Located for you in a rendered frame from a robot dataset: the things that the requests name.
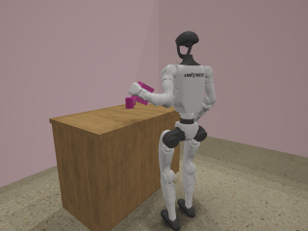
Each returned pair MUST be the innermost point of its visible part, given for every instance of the table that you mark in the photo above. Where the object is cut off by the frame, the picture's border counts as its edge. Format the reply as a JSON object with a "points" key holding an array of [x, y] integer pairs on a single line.
{"points": [[108, 160]]}

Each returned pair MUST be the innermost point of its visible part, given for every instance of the right robot forearm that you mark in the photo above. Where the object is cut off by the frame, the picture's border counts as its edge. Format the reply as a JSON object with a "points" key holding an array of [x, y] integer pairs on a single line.
{"points": [[203, 110]]}

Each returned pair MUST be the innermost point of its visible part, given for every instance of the sponge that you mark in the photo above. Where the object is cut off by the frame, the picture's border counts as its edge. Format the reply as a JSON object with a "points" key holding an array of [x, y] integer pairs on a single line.
{"points": [[138, 99]]}

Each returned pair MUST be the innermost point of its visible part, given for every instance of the right robot upper arm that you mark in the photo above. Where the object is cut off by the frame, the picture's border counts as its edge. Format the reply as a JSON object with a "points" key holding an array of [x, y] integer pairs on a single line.
{"points": [[210, 97]]}

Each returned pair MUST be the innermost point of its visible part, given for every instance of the left robot forearm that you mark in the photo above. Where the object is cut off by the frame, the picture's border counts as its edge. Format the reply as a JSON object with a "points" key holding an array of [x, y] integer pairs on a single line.
{"points": [[156, 99]]}

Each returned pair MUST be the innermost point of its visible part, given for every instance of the left robot upper arm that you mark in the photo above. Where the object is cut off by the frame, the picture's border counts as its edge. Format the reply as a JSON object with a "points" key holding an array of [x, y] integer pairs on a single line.
{"points": [[167, 75]]}

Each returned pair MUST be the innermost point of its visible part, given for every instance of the robot torso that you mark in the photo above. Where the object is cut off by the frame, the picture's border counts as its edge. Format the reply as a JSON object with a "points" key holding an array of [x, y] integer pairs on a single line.
{"points": [[188, 97]]}

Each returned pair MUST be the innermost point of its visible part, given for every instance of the right robot thigh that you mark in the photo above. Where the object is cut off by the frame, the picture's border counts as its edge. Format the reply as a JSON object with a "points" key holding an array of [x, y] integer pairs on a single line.
{"points": [[190, 149]]}

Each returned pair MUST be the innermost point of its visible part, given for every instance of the robot left hand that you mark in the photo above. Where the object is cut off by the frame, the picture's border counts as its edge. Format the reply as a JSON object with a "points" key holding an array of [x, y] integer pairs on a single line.
{"points": [[134, 89]]}

